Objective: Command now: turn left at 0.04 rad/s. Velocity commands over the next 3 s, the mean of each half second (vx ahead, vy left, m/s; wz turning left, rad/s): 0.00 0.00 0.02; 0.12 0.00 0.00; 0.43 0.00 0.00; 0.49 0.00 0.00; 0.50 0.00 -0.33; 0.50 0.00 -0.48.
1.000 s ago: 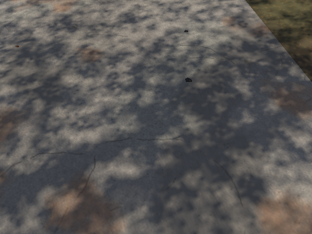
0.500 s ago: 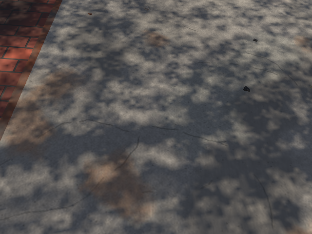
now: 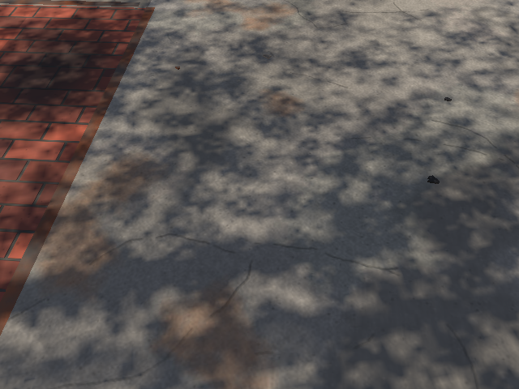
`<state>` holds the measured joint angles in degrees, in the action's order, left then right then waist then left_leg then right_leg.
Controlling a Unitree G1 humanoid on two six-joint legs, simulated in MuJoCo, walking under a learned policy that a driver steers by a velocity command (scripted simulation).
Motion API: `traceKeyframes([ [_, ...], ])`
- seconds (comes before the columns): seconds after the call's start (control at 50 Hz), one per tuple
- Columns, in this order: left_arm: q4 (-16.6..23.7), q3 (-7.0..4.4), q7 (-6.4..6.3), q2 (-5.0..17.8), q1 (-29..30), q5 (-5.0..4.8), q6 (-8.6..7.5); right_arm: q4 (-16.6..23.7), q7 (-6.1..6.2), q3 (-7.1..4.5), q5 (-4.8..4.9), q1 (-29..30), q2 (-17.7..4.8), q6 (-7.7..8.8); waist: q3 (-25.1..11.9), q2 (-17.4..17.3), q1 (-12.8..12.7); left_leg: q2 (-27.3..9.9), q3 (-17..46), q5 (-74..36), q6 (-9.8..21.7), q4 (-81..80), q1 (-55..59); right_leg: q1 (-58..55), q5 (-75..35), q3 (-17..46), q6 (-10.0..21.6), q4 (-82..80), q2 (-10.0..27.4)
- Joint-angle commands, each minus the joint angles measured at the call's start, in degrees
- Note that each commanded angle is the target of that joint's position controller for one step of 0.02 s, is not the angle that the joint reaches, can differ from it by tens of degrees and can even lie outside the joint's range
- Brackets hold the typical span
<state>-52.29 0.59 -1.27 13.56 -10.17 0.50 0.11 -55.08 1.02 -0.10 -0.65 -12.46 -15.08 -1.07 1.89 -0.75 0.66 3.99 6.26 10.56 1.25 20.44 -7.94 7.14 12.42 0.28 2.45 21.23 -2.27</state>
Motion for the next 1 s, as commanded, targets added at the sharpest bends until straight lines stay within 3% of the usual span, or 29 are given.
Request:
traceKeyframes([
  [0.02, 0.3, -1.54, -0.18, 7.4, -1.1, 0.02, -0.55, -0.2, 0.42, -0.95, 0.11, -0.7, -5.6, 0.62, -0.6, 0.7, -0.6, -5.9, 4.9, -6.9, 0.7, -2.9, -1.7, -1.2, -7.1, 7.5, 1.6, -4.1, 8.1],
  [0.34, -7.2, -0.31, -0.53, 5.5, -4.0, 0.02, -0.56, -7.8, 1.11, 0.22, 0.23, -2.4, -4.2, 0.65, 0.1, 1.1, -0.4, -6.9, 4.3, -7.4, 1.1, -2.7, -0.8, -0.2, -7.7, 7.1, 1.4, -4.2, 7.1],
  [0.72, -11.0, 0.07, -1.04, 2.6, -7.8, 0.06, -0.67, -11.2, 1.62, 0.93, 0.26, -4.6, -1.1, 0.70, 1.2, 0.8, -0.6, -7.0, 3.3, -6.5, 0.9, -1.7, -1.9, 0.5, -7.8, 7.2, 1.6, -3.7, 6.7],
  [0.74, -11.2, 0.11, -0.99, 2.3, -8.3, 0.16, -0.65, -11.4, 1.64, 1.06, 0.16, -5.0, -0.6, 0.66, 0.1, 1.0, -0.7, -6.5, 3.0, -2.9, 1.0, -1.9, -1.6, 0.1, -2.2, 7.3, 1.7, -4.6, 6.4],
  [0.78, -11.3, -0.99, -0.92, 4.6, -9.2, 0.22, -0.18, -10.7, 1.56, 0.69, -0.26, -4.7, -1.0, 0.51, 1.4, 3.4, -1.4, -3.4, 0.5, 8.4, 1.8, 2.4, -5.1, 1.0, 14.5, 9.6, 3.2, -6.2, 6.1],
  [0.8, -11.5, -1.65, -0.84, 5.8, -10.7, 0.18, 0.18, -9.8, 1.30, 0.51, -0.71, -3.9, -1.0, 0.47, 2.7, 5.8, -2.2, -1.5, -1.2, 14.9, 2.3, 6.8, -9.3, 1.1, 24.6, 13.2, 5.3, -7.8, 7.8],
  [0.84, -12.4, -2.70, -0.73, 6.8, -15.0, 0.29, 0.48, -7.6, 0.45, 0.64, -1.82, -1.1, 0.3, 1.00, 7.0, 8.9, -3.9, -1.0, -5.9, 17.2, 2.5, 16.4, -17.4, 1.8, 36.9, 23.1, 10.4, -13.5, 15.2],
  [0.86, -12.6, -2.96, -0.68, 6.4, -15.9, 0.52, 0.23, -6.5, 0.08, 0.63, -2.04, 0.3, 0.6, 1.58, 9.1, 8.5, -4.2, -3.1, -6.6, 15.6, 2.5, 21.0, -20.0, 3.0, 36.5, 26.4, 12.4, -15.4, 18.3],
  [0.9, -12.2, -3.46, -0.41, 6.3, -16.1, 1.09, -0.84, -4.7, -0.57, 0.13, -1.79, 1.9, -0.2, 2.77, 9.4, 5.7, -3.7, -5.6, -5.9, 16.2, 2.3, 27.3, -25.2, 0.7, 29.7, 27.2, 13.7, -16.5, 19.9],
  [0.94, -11.5, -3.76, -0.22, 6.2, -15.0, 0.80, -1.96, -3.6, -1.31, -0.28, -1.32, 2.1, -0.3, 3.91, 7.8, 4.7, -2.4, -6.5, -6.7, 14.4, 2.1, 25.1, -24.5, -0.5, 21.9, 22.1, 12.2, -15.2, 17.8],
  [1.0, -10.8, -4.08, -0.11, 6.3, -13.6, 0.57, -2.85, -2.3, -1.86, -0.88, -0.62, 1.7, 0.0, 4.48, 5.9, 6.5, -1.1, -4.9, -9.5, 10.8, 2.2, 16.8, -14.9, 3.8, 15.2, 15.0, 10.2, -12.4, 14.3],
])
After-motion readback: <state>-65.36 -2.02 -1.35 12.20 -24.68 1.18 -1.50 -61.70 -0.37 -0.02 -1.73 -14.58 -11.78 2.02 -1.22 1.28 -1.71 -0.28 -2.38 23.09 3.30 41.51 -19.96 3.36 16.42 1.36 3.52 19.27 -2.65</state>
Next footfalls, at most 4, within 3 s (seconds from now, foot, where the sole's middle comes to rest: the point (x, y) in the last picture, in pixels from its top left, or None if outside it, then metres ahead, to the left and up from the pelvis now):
1.08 left None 0.15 0.12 -0.78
1.56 right None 0.49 -0.02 -0.78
2.10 left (225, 293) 0.81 0.14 -0.78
2.66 right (293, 227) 1.05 -0.07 -0.78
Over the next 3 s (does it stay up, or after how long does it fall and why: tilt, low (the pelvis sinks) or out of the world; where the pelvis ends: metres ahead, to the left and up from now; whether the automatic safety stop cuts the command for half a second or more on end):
stays up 1.09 -0.05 0.00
